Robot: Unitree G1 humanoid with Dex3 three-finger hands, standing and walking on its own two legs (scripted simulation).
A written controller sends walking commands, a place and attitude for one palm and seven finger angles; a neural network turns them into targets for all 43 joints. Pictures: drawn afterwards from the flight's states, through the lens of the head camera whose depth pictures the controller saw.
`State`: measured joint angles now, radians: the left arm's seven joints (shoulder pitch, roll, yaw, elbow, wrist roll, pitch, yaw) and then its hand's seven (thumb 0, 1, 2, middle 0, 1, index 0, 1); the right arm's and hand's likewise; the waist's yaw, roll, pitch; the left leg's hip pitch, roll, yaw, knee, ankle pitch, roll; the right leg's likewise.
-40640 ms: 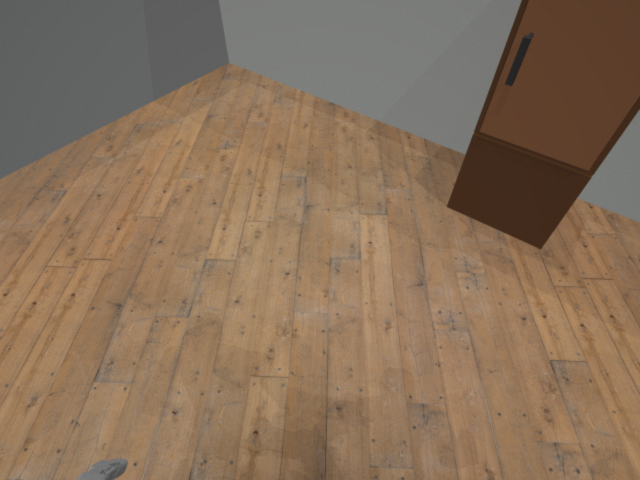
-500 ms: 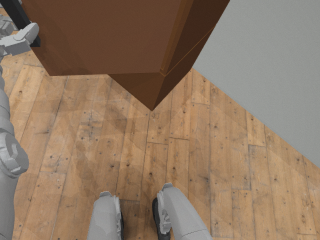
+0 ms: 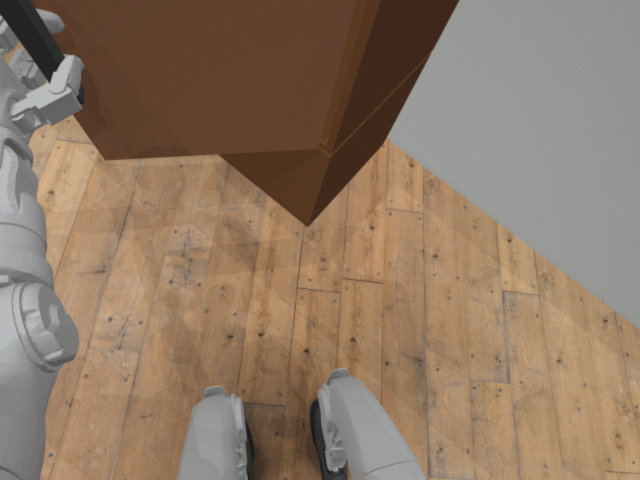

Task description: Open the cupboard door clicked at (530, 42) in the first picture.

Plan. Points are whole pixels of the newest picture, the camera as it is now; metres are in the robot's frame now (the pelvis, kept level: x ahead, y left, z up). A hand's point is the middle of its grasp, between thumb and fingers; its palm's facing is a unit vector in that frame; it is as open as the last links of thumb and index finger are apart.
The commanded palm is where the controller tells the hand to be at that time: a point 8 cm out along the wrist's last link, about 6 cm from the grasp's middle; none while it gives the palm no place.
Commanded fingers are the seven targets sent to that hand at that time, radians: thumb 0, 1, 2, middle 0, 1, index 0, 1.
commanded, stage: pull the door open along its arc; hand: left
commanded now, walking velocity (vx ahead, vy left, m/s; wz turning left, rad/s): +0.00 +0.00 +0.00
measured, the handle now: (45, 35) +0.61 +0.24 +0.07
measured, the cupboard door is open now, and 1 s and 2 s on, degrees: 48 95 94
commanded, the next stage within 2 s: open thumb and fingers to let go in 0.72 s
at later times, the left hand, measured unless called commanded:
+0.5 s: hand (146, 210) +0.40 +0.13 +0.06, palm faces +0.45 -0.89 +0.03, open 6.5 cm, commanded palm +0.33 +0.18 +0.06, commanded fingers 0.00 0.90 0.90 -0.40 -1.35 -0.40 -1.35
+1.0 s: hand (235, 280) +0.33 +0.05 +0.05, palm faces +0.45 -0.89 -0.04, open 7.0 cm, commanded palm +0.28 +0.10 +0.06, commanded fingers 0.00 0.20 0.60 -0.35 -1.27 -0.35 -1.27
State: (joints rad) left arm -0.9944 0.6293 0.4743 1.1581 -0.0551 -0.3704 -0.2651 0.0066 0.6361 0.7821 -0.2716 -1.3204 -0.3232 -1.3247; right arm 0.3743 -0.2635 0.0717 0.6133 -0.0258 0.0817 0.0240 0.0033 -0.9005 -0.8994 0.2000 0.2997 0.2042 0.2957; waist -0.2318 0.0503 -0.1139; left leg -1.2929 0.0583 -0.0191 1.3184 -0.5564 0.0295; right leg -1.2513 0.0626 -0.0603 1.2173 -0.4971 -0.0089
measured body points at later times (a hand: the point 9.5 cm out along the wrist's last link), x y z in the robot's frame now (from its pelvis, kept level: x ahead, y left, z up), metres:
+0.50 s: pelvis +0.03 -0.01 +0.03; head +0.13 +0.00 +0.47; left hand +0.38 +0.18 +0.06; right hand +0.16 -0.24 -0.09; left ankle +0.02 +0.10 -0.61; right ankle +0.03 -0.12 -0.61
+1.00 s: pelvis +0.01 -0.06 +0.03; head +0.10 -0.06 +0.47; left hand +0.30 +0.10 +0.06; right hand +0.21 -0.26 -0.10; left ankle +0.02 +0.10 -0.61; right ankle +0.03 -0.12 -0.61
